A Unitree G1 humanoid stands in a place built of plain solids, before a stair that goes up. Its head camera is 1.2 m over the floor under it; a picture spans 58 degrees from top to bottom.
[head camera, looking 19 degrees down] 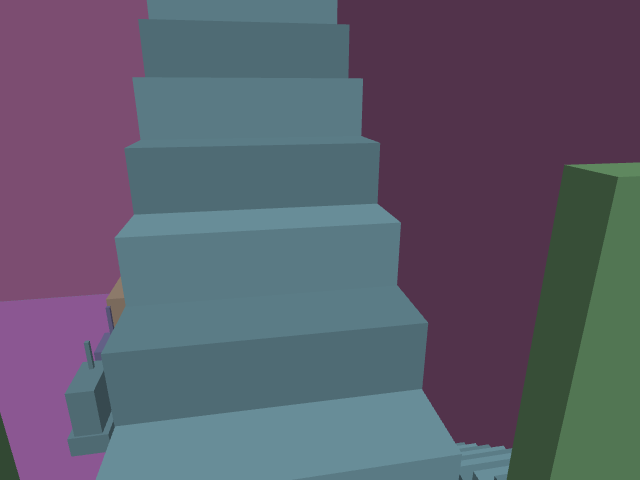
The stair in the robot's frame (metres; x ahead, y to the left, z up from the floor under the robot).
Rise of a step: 0.21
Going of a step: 0.23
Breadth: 0.81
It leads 10 degrees to the left of straight ahead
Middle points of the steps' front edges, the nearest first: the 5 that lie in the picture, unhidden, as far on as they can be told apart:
0.93 0.11 0.62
1.16 0.15 0.83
1.39 0.19 1.04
1.63 0.24 1.25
1.86 0.28 1.45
